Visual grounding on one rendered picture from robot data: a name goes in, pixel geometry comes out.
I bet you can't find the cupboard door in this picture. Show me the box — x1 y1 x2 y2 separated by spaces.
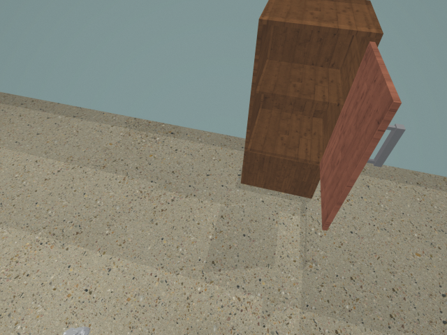
320 41 402 231

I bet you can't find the handle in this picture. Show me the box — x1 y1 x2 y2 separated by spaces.
367 124 406 167

